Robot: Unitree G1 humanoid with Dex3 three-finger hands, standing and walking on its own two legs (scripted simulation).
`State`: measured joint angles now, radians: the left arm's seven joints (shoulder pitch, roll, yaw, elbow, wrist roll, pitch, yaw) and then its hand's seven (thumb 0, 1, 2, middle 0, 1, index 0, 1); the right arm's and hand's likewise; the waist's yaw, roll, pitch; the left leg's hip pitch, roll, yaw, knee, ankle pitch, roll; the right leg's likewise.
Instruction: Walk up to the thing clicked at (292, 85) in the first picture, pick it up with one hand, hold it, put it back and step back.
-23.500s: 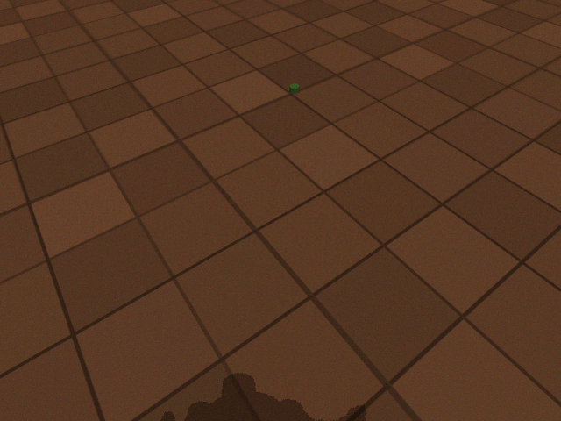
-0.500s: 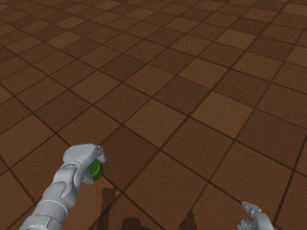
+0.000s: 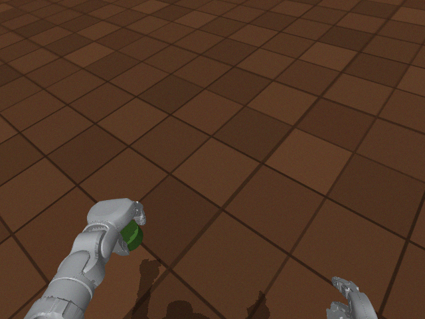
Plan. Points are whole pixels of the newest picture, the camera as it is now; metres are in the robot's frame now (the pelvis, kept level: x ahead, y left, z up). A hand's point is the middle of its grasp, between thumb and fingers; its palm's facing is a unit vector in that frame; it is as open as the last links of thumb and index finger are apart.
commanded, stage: hold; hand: left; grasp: from above
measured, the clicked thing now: (127, 235) +0.32 +0.23 -0.07
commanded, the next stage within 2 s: crouch in 0.26 s
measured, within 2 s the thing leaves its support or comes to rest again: neither
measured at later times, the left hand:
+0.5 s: hand (120, 234) +0.30 +0.23 -0.04, palm faces -0.45 -0.05 -0.89, open 8.1 cm
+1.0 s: hand (144, 244) +0.37 +0.25 -0.26, palm faces -0.40 +0.05 -0.92, open 8.2 cm
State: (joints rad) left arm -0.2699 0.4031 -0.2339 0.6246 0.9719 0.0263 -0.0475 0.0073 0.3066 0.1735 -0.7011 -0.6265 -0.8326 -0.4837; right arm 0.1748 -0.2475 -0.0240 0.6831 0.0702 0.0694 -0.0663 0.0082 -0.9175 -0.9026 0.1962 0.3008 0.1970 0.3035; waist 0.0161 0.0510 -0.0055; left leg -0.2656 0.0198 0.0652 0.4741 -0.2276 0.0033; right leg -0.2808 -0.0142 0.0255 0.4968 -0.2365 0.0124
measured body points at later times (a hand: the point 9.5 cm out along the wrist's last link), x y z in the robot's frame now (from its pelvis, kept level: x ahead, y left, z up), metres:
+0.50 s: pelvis +0.00 +0.00 +0.00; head +0.02 -0.02 +0.45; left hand +0.32 +0.23 +0.01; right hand +0.14 -0.25 -0.12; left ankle +0.01 +0.12 -0.74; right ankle +0.02 -0.13 -0.74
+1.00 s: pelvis -0.05 +0.01 -0.16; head +0.10 +0.02 +0.27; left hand +0.39 +0.24 -0.20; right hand +0.00 -0.28 -0.27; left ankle +0.01 +0.12 -0.74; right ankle +0.01 -0.13 -0.74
